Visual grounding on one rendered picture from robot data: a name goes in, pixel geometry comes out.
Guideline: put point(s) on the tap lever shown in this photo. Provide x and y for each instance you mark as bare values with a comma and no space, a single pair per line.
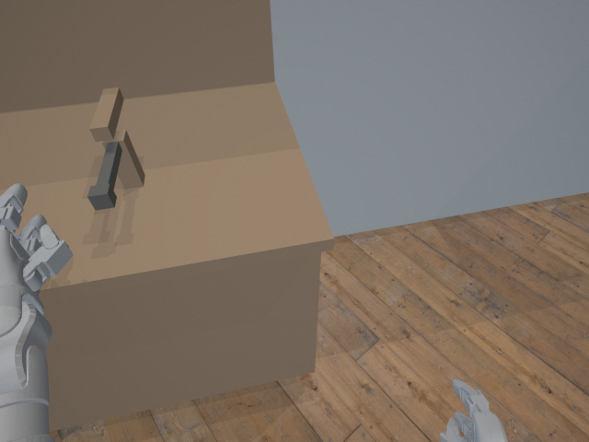
102,196

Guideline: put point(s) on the robot left hand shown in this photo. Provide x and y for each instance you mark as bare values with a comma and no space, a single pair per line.
23,261

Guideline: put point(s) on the robot right hand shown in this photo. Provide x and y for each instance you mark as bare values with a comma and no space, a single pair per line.
484,426

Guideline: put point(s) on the robot left forearm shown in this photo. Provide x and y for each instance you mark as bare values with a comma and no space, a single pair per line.
24,384

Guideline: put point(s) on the counter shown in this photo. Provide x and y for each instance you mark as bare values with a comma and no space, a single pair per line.
204,277

